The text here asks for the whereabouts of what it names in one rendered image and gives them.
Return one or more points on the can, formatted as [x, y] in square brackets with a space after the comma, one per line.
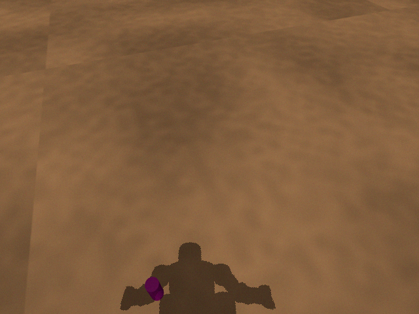
[154, 288]

